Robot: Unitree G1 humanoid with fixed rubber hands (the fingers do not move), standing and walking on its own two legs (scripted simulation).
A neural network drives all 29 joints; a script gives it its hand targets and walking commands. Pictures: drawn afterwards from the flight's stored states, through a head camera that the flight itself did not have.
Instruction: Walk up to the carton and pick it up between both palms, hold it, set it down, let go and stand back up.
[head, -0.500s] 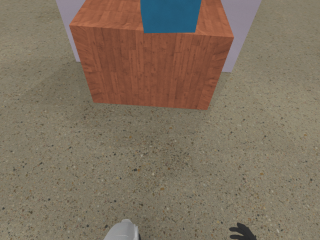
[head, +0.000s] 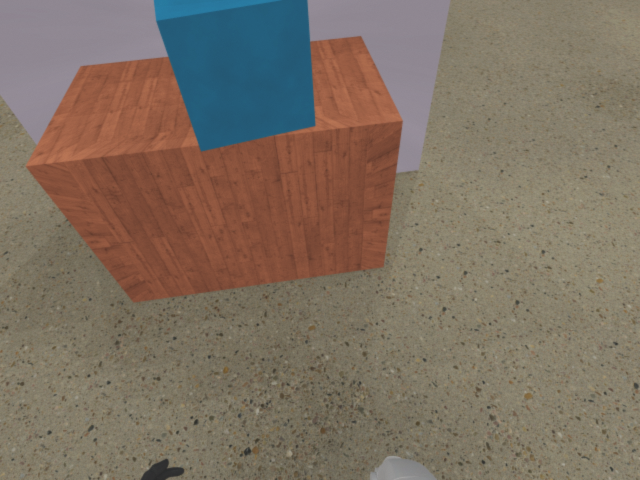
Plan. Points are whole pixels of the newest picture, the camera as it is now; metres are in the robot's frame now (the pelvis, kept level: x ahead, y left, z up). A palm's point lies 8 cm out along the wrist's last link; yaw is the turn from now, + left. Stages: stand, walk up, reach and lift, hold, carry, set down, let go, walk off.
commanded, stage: walk up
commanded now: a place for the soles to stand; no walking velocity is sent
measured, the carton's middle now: (237, 54) +1.04 +0.17 +0.04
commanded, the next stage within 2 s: none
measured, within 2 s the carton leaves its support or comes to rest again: neither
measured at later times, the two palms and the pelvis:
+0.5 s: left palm (90, 450) +0.20 +0.34 -0.13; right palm (423, 351) +0.31 -0.15 -0.09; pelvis +0.21 +0.08 +0.01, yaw +6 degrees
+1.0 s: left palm (134, 288) +0.44 +0.32 -0.08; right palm (421, 278) +0.46 -0.18 -0.11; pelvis +0.41 +0.07 +0.02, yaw +4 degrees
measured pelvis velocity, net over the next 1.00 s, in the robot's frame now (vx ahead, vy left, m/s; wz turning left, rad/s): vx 0.41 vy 0.07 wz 0.07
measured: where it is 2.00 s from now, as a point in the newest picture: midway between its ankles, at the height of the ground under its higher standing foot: (284, 369)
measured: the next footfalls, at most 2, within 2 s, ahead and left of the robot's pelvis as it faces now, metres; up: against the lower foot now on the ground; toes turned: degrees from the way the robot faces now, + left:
left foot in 0.36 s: +0.31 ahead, +0.20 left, +0.00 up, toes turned +10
right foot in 0.80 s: +0.49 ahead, -0.04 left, +0.00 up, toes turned -1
